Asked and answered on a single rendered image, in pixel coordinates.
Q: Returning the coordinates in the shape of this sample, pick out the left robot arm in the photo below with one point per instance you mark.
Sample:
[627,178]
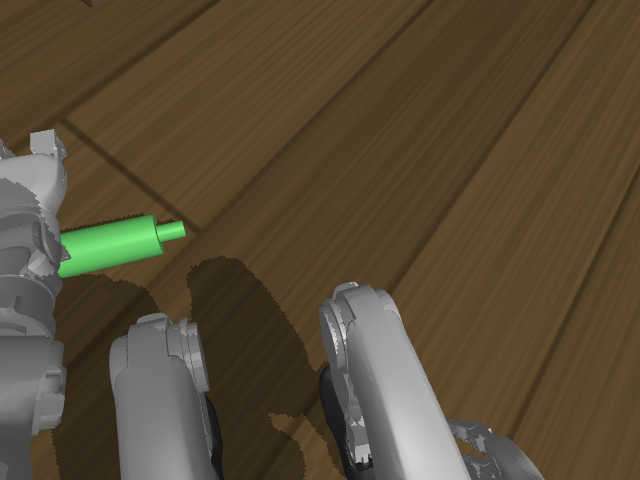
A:
[32,378]

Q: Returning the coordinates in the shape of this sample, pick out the right robot hand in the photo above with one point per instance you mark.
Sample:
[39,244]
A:
[504,460]

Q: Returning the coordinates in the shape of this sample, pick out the right robot foot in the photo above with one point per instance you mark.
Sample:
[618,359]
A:
[335,421]

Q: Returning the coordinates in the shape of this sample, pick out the bottle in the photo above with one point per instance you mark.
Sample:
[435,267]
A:
[116,243]

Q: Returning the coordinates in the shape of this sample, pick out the left robot hand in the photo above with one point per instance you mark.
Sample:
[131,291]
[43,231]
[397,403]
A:
[36,180]

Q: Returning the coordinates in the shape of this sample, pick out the left robot foot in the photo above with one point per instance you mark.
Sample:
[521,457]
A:
[217,444]

